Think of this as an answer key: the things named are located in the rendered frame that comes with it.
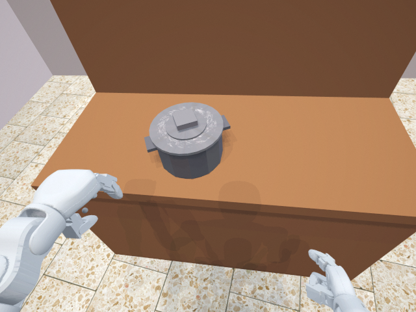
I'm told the pot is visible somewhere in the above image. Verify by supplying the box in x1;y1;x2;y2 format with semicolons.
144;115;231;179

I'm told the table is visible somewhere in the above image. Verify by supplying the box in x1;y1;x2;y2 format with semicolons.
31;0;416;281

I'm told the lid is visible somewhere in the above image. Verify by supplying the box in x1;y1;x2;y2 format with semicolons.
149;102;224;156

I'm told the right robot hand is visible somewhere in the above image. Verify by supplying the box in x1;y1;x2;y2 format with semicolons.
305;250;356;309

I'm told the right robot forearm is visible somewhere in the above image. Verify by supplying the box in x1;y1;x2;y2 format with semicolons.
333;294;370;312

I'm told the left robot hand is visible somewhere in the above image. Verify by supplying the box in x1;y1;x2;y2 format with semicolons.
33;169;123;239

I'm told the knob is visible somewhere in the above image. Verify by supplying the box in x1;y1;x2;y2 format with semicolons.
172;108;198;131

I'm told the left robot forearm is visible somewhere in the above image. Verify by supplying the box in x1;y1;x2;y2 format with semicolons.
0;203;66;312

